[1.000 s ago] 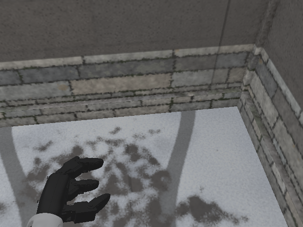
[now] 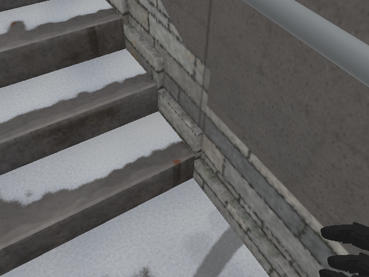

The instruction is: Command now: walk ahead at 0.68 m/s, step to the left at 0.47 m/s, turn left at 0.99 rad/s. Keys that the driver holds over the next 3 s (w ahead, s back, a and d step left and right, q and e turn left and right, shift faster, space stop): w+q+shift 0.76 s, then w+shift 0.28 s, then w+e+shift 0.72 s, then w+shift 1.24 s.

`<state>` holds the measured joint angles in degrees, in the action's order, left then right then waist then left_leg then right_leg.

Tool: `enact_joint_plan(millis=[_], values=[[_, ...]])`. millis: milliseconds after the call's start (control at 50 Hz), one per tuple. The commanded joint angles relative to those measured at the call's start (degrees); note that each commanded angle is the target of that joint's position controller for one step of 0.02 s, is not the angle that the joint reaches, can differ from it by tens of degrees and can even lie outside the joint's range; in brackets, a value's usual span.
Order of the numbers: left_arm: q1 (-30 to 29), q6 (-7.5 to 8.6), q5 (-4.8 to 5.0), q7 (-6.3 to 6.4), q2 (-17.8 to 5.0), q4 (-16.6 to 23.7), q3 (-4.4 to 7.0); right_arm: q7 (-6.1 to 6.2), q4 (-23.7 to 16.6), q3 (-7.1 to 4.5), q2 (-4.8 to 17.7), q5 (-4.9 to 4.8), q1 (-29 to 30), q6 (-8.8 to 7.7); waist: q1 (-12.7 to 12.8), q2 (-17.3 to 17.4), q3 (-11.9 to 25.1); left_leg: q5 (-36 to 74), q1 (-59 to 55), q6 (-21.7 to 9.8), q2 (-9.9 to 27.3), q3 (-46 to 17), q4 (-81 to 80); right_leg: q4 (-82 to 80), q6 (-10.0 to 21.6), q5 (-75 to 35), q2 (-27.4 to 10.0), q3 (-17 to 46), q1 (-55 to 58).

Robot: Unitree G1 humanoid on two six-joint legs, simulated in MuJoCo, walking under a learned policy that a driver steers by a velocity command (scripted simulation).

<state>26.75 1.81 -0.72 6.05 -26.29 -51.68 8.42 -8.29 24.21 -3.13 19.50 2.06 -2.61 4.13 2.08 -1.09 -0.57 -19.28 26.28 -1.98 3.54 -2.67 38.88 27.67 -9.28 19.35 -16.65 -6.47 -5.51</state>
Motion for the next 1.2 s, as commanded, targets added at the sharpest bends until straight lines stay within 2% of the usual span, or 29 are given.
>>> enact_joint_plan(millis=[20, 40, 60, 140, 260, 280, 300, 320, 340, 440, 500, 580, 640, 660, 680, 700, 720, 780, 840, 900, 960, 1020, 1060, 1080, 1100, 1120, 1140, 1160, 1200], values=[[-8.82, -1.62, -1.18, 0.11, 0.19, 6.44, -1.05, -0.47, 7.69, -2.48, 7.44, 2.90, -20.90, 0.11, -13.13, 11.48, 7.19, -12.07, -32.28, -9.46, -4.18, -7.01, -16.08, 31.84, 10.02, 4.06, 7.55, -5.10, -27.54], [-14.02, -2.19, -2.12, 0.24, 2.58, 12.19, -2.51, -0.61, 7.88, -4.58, 16.95, 0.95, -22.60, -0.39, -14.58, 30.91, 6.44, -15.63, -34.88, -15.61, 5.43, -33.98, -28.20, 43.24, 9.25, 24.86, 16.43, -0.16, -45.82], [-14.44, -2.89, -2.80, 0.20, 0.85, 11.84, -2.98, -0.38, 9.05, -4.62, 16.55, -0.47, -21.43, -1.61, -11.83, 25.52, 3.45, -12.59, -31.36, -17.35, 8.39, -37.30, -29.36, 46.40, 10.60, 21.64, 13.38, 7.53, -45.94], [-6.94, -0.53, -0.82, -1.59, -7.24, 4.86, -1.17, 1.54, 8.17, -2.30, 8.09, 1.43, -6.48, -3.04, -2.84, 13.13, 1.21, -13.66, -12.01, -13.99, 0.29, -25.07, -25.81, 29.56, 8.61, 5.70, 10.00, 8.56, -24.62], [-3.12, 0.44, 2.02, -1.63, 0.31, 3.53, -2.33, 0.50, 7.58, -2.28, 6.64, -0.09, 1.28, -4.86, 5.01, 3.64, 1.53, -14.03, 12.75, -11.84, -2.14, -26.81, -18.91, 5.19, 7.05, -9.28, 12.17, 7.86, 7.66], [4.67, 0.87, 1.40, -1.65, -2.31, 0.94, -1.50, 0.32, 6.91, -1.11, 4.27, 0.27, 2.52, -5.29, 8.66, -1.48, 3.49, -15.12, 20.40, -7.54, -7.18, -21.26, -9.60, -0.80, 7.53, -8.56, 10.31, 9.24, 20.36], [9.79, 1.64, -0.41, -0.98, -6.86, 0.16, -0.27, 0.65, 5.68, 0.46, -0.52, 0.01, 3.29, -6.52, 11.07, -14.73, 6.91, -13.46, 23.57, -4.90, -12.61, -12.60, 8.32, -9.85, 8.75, 6.74, -3.07, 23.63, 25.65], [2.56, 1.72, -1.48, -0.38, -10.07, 2.62, 0.25, 0.86, 5.21, 0.78, -0.01, -0.66, -0.69, -6.02, 5.26, -15.91, 4.74, -9.55, 25.55, -3.99, -11.17, -7.23, 19.56, -22.51, 12.64, 31.11, -14.40, 46.48, 16.89], [-5.76, 1.13, -1.38, -0.63, -6.52, 4.01, -0.33, 0.92, 6.14, 0.65, 2.18, 0.03, -2.50, -4.96, 1.29, -10.52, 0.11, -5.72, 25.24, -3.85, -4.81, -4.94, 27.61, -22.40, 15.03, 33.19, -15.94, 47.22, 9.12], [-3.88, 2.10, -1.62, -3.28, 2.36, 0.82, -3.31, -0.12, 8.96, 1.39, 0.44, 0.38, -2.06, -4.39, 1.07, -8.61, -4.22, 7.35, 25.63, -2.85, 1.01, -3.35, 29.30, -21.21, 13.24, 3.83, -3.11, 11.46, 9.22], [-5.03, 4.59, -1.83, -4.10, 1.98, 0.10, -3.12, 0.26, 8.10, 1.88, -0.59, -1.42, 3.02, -4.67, 1.00, -6.78, -7.24, 12.12, 20.00, -2.79, 0.75, 2.66, 19.48, -22.12, 10.31, -6.98, 0.85, -2.17, 5.58], [-6.67, 4.00, -1.82, -5.64, -1.30, 1.98, -3.13, 0.66, 7.06, 1.84, 0.36, -0.36, 8.19, -5.37, 0.47, -5.28, -6.46, 9.11, 5.37, -6.61, -2.36, 10.76, 6.06, -20.74, 10.82, -29.97, 2.56, -10.96, 2.44], [-12.86, 2.96, -0.68, -6.97, -4.81, 4.16, -2.68, 5.77, 15.67, -1.34, 6.54, -1.06, -21.55, -5.06, -17.41, -6.84, 9.92, 5.25, -24.15, -9.89, -9.28, 12.19, 6.78, 12.88, 12.26, -69.57, 1.22, -11.94, -0.05], [-13.81, 2.82, -1.04, -7.22, -3.74, 5.34, -3.06, 6.90, 20.11, -3.17, 10.18, -0.38, -30.99, -4.88, -20.21, -0.91, 12.64, 4.20, -39.46, -9.42, -9.74, 7.98, 1.86, 32.35, 10.93, -48.95, 2.92, -9.81, -13.22], [-13.50, 3.12, -2.94, -7.91, 6.48, 5.85, -5.64, 7.92, 20.62, -4.26, 14.89, 0.35, -24.52, -4.45, -12.27, 14.81, 4.24, -4.58, -38.04, -6.04, -1.76, -8.42, -3.76, 53.14, 10.00, 5.74, 10.22, -6.92, -32.06], [-9.69, 4.57, -2.22, -8.07, 5.12, 13.24, -5.75, 8.01, 15.29, -4.94, 20.77, 0.04, -20.65, -4.06, -6.91, 22.89, 17.17, -11.53, -46.34, -14.50, 9.27, -42.82, -20.72, 62.58, 8.53, 9.55, 14.71, 4.79, -42.26], [-15.53, 4.83, -2.99, -7.38, 1.13, 13.05, -5.25, 8.24, 16.32, -4.66, 17.06, -0.62, -21.03, -3.78, -9.28, 12.25, 15.44, -14.61, -44.93, -15.89, 9.31, -46.99, -27.65, 64.60, 8.39, 1.43, 13.51, 9.63, -45.04], [-12.48, 4.17, -3.71, -5.81, 5.59, 10.64, -7.32, 9.08, 18.49, -2.16, 9.59, -0.97, -15.50, -6.10, -1.95, 1.13, 2.95, 5.78, -24.10, -13.93, 3.50, -27.83, -22.55, 65.13, 8.08, -3.47, 8.52, 8.24, -41.97], [-11.90, 1.13, -4.84, -6.69, 9.77, 11.95, -8.93, 8.38, 21.42, -0.30, 5.02, -1.63, -17.95, -7.92, 1.07, 1.39, 0.35, 28.16, -13.18, -12.37, 0.22, -18.66, -20.75, 64.52, 7.68, -0.65, 7.66, 5.34, -42.28], [-25.39, 0.47, -2.75, -4.88, 15.01, 18.57, -10.59, 7.28, 26.45, 0.69, 3.89, 0.28, -26.24, -9.08, -2.83, 5.41, -2.67, 27.68, -20.16, -12.98, 3.71, -21.58, -19.26, 94.55, 10.96, 11.94, 10.53, 2.95, -69.98], [-43.46, 0.79, -4.81, -4.79, 18.20, 28.21, -13.14, 9.52, 30.80, 1.44, 1.70, 0.34, -33.86, -8.33, -6.80, 1.35, -5.92, 35.21, -21.01, -8.74, 2.80, -20.13, -25.99, 85.85, 14.84, 22.29, 12.67, 2.92, -74.84], [-25.21, 0.82, -2.46, -4.91, 12.20, 22.83, -11.96, 9.89, 25.92, 1.58, 2.10, -2.23, -19.44, -8.41, 3.11, 1.27, 3.85, 86.24, -5.09, -7.95, -1.17, -5.38, -31.52, 49.81, 14.86, 3.00, 17.28, -5.10, -23.04], [-8.37, -0.22, -0.16, -3.04, 7.89, 16.51, -9.08, 10.10, 25.77, -1.01, 9.70, -4.96, -18.18, -11.21, 11.03, 8.61, 17.37, 127.01, -13.70, -8.50, 5.43, -6.49, -14.52, 45.65, 14.08, -2.54, 20.69, -2.58, -3.87], [0.47, 0.40, -0.74, -2.88, 6.54, 14.49, -8.12, 9.80, 25.60, -2.60, 11.40, -3.59, -14.83, -11.99, 15.87, 10.02, 15.77, 131.86, -18.19, -5.86, 6.86, -6.88, 3.82, 32.21, 16.07, 0.42, 21.73, -0.07, -3.51], [9.39, 1.61, -0.45, -3.68, 0.58, 9.33, -6.08, 9.58, 22.80, -3.25, 9.81, -4.16, -8.02, -12.96, 20.92, -3.19, 16.00, 100.42, -11.71, -2.69, -2.43, -5.52, 34.76, 15.52, 21.34, -7.85, 19.29, 10.47, 3.71], [10.59, 0.70, -0.83, -4.00, -2.13, 4.11, -4.92, 7.94, 19.26, -0.37, -2.80, -0.11, -9.16, -14.14, 12.04, -24.02, 16.19, 5.37, 10.78, 1.30, -21.77, -6.94, 66.86, 5.39, 28.78, -47.10, 5.77, 39.30, 13.34], [0.01, 0.36, 0.64, -4.22, 5.17, 4.98, -5.53, 6.24, 15.10, 0.72, -4.32, 2.99, -15.83, -14.37, 1.72, -10.91, 21.39, 8.94, 19.14, -3.02, -16.55, -12.40, 73.88, -1.29, 30.17, -29.63, 5.17, 56.99, 14.79], [-7.87, 0.56, 0.40, -4.41, 9.49, 4.94, -6.33, 5.16, 13.43, 1.57, -5.73, 2.67, -13.50, -13.85, -3.26, -5.85, 13.19, 10.78, 26.00, -3.42, -12.78, -7.37, 82.26, -6.59, 31.33, 1.11, 3.43, 57.96, 6.86], [-5.98, 1.11, -0.18, -5.15, 14.89, 0.95, -6.98, 6.31, 7.58, 4.14, -12.04, 4.12, -1.68, -11.88, -3.55, 5.25, -1.41, 3.60, 41.03, -5.62, -9.23, -4.98, 96.85, -7.91, 28.58, 8.36, 6.73, 44.11, -6.37]])
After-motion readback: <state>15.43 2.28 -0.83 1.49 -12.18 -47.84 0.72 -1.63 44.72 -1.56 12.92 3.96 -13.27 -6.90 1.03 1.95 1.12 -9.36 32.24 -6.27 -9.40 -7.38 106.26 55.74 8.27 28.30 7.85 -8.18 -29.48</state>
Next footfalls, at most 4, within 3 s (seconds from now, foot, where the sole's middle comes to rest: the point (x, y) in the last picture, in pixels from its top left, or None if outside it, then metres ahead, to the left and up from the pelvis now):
0.28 right None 0.28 -0.03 -0.75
0.66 left None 0.44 0.39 -0.75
1.10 right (33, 188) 0.74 0.58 -0.60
1.46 left None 0.84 0.94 -0.45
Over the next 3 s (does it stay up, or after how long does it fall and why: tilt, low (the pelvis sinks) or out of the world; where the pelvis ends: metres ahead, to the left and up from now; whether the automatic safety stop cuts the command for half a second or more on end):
stays up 1.86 1.35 0.85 its command is cut before an obstacle from the start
